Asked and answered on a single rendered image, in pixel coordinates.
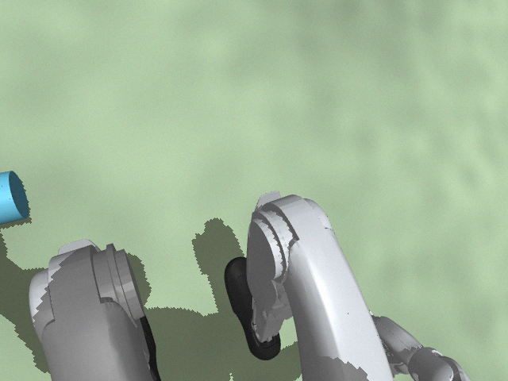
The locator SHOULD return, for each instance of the can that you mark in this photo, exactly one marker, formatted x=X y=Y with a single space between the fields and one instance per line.
x=13 y=201

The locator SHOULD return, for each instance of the right robot foot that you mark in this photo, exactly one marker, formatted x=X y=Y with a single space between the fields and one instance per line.
x=240 y=299

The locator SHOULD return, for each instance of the right robot arm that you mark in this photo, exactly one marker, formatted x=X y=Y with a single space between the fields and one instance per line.
x=427 y=364

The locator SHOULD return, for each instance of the right robot hand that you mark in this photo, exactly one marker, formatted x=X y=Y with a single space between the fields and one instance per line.
x=398 y=344

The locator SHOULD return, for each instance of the left robot foot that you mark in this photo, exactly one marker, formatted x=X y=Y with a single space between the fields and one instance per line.
x=151 y=348

